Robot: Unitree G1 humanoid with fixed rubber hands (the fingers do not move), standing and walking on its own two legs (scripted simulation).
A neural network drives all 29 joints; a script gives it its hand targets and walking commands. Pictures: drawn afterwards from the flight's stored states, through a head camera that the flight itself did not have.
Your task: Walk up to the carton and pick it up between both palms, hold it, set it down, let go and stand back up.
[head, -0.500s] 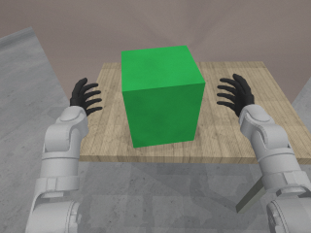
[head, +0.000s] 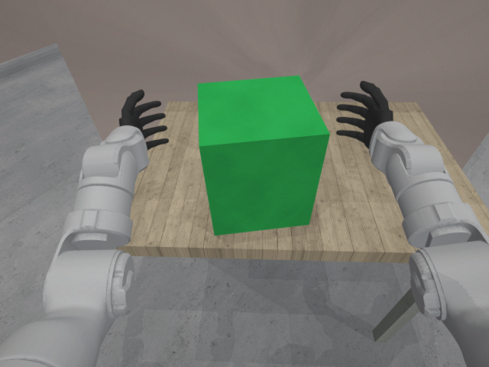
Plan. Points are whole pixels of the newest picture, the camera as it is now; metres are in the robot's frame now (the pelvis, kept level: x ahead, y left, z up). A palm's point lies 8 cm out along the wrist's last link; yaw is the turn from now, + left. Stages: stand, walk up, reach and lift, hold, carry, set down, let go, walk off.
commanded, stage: reach and lift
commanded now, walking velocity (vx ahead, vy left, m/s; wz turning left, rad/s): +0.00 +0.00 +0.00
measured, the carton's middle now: (255, 157) +0.50 +0.08 +0.06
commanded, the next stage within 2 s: none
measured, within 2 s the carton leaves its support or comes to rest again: neither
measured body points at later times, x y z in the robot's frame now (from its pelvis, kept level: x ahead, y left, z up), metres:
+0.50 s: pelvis +0.01 +0.00 +0.00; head +0.01 +0.00 +0.45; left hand +0.41 +0.28 +0.15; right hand +0.49 -0.11 +0.17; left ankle +0.01 +0.15 -0.74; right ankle +0.01 -0.10 -0.74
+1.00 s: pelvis +0.02 +0.01 -0.01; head +0.07 +0.01 +0.44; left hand +0.44 +0.26 +0.10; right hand +0.52 -0.09 +0.11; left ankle +0.01 +0.15 -0.74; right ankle +0.01 -0.10 -0.74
